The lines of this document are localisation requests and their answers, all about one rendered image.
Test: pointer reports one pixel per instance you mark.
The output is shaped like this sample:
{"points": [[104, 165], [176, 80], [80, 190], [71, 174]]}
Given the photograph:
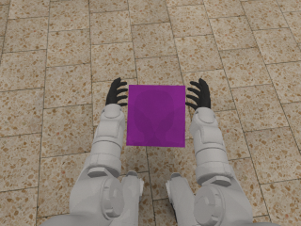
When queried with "robot left shin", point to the robot left shin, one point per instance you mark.
{"points": [[130, 172]]}

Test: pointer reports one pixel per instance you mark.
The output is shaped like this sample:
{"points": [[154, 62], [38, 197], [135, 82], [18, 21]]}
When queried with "robot left thigh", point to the robot left thigh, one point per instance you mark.
{"points": [[132, 189]]}

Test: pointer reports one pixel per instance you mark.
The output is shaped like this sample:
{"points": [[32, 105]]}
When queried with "carton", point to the carton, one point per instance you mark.
{"points": [[156, 116]]}

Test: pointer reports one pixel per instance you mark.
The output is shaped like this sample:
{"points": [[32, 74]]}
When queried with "right robot forearm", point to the right robot forearm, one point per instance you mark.
{"points": [[210, 152]]}

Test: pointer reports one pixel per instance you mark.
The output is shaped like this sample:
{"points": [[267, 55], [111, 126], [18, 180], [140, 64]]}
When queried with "left robot forearm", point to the left robot forearm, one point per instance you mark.
{"points": [[104, 158]]}

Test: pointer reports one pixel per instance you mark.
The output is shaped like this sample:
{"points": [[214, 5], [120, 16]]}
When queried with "right robot upper arm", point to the right robot upper arm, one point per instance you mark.
{"points": [[216, 205]]}

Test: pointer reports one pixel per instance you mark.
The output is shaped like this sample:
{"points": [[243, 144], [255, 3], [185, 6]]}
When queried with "left robot upper arm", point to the left robot upper arm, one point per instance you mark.
{"points": [[94, 201]]}

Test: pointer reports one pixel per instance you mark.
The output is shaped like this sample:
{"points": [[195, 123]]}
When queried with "right robot hand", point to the right robot hand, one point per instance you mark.
{"points": [[203, 99]]}

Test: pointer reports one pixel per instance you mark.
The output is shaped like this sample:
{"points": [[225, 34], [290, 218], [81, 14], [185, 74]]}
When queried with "left robot hand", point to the left robot hand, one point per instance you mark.
{"points": [[112, 95]]}

